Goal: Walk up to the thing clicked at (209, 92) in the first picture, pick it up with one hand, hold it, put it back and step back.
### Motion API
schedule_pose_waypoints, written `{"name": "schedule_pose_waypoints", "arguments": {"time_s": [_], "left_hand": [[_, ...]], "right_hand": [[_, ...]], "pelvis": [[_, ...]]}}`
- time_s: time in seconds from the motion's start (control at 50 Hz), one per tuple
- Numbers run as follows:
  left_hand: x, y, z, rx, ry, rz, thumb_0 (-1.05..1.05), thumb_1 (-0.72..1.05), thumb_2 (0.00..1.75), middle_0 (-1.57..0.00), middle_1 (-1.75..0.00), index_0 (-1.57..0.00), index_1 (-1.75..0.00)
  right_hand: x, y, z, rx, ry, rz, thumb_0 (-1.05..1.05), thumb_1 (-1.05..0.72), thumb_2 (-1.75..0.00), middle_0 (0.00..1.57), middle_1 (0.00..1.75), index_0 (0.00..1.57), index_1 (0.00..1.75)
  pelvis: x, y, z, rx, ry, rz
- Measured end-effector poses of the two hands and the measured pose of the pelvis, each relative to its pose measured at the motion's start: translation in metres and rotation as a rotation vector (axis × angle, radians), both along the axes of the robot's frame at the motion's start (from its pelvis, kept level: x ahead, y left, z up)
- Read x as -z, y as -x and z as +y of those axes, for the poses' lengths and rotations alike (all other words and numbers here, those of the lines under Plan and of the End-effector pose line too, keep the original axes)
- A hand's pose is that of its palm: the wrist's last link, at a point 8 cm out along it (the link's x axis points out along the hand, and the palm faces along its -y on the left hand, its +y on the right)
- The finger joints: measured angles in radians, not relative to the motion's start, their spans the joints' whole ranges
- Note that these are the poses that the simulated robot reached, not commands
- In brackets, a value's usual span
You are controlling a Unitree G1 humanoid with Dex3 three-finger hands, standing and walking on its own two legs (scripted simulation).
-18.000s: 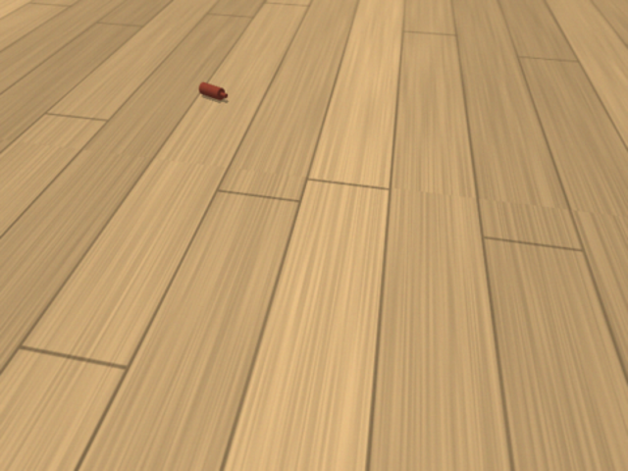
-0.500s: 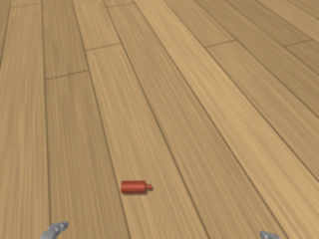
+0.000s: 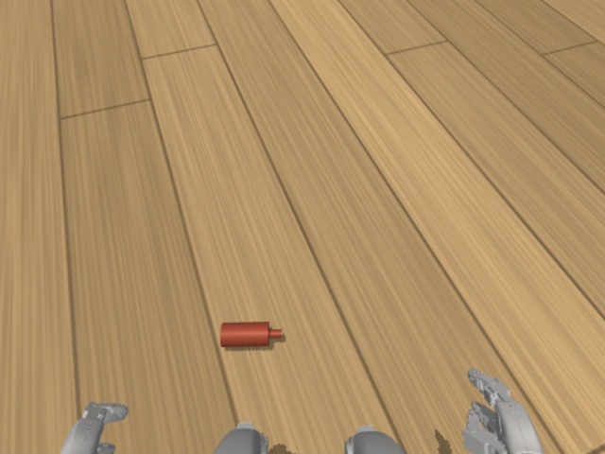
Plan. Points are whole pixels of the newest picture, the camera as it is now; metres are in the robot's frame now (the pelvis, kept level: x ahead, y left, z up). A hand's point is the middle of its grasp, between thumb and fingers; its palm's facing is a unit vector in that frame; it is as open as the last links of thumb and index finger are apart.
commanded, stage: rise first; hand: left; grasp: from above
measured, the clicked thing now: (252, 334) +0.47 +0.14 -0.68
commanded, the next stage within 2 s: none
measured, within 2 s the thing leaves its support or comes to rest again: neither
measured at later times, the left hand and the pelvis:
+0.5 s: hand out of the picture +0.14 +0.26 -0.20, palm faces -0.29 -0.79 -0.55, open 14.3 cm; pelvis -0.01 +0.00 -0.07, yaw +0 degrees
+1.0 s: hand (186, 382) +0.29 +0.25 -0.41, palm faces -0.49 -0.28 -0.82, open 13.9 cm; pelvis -0.09 -0.01 -0.26, yaw -3 degrees
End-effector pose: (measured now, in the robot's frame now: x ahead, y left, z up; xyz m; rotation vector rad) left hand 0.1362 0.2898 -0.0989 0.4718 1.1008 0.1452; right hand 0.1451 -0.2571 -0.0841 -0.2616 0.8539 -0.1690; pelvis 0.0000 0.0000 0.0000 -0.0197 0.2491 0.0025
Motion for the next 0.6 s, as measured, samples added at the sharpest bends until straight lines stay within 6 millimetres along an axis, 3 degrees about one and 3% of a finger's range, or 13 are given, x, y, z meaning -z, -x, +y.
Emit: {"name": "schedule_pose_waypoints", "arguments": {"time_s": [0.18,0.4,0.5,0.6], "left_hand": [[0.008,0.005,-0.001,0.034,-0.033,0.019,0.00,-0.52,0.98,-0.08,-1.04,-0.08,-1.04],[0.028,0.005,-0.005,0.098,-0.071,0.013,0.00,-0.55,0.98,-0.09,-1.03,-0.08,-1.03],[0.058,-0.007,0.000,0.191,-0.136,0.022,0.00,-0.57,0.99,-0.09,-1.03,-0.08,-1.03],[0.108,-0.037,0.003,0.335,-0.216,-0.019,0.00,-0.58,0.99,-0.10,-1.02,-0.09,-1.03]], "right_hand": [[0.010,-0.019,0.011,-0.028,-0.005,-0.067,0.01,-0.89,-0.89,0.21,0.30,0.21,0.30],[0.035,-0.020,0.013,-0.047,-0.007,-0.087,0.01,-0.91,-0.90,0.21,0.30,0.21,0.30],[0.059,-0.017,0.008,-0.070,0.003,-0.092,0.01,-0.92,-0.90,0.21,0.30,0.21,0.30],[0.106,-0.011,-0.004,-0.092,0.024,-0.077,0.01,-0.93,-0.90,0.21,0.30,0.21,0.30]], "pelvis": [[0.017,-0.002,0.001,-0.006,0.012,0.047],[0.042,0.005,-0.001,-0.006,0.017,0.106],[0.066,0.014,-0.003,-0.006,0.015,0.157],[0.109,0.028,-0.005,-0.002,0.009,0.231]]}}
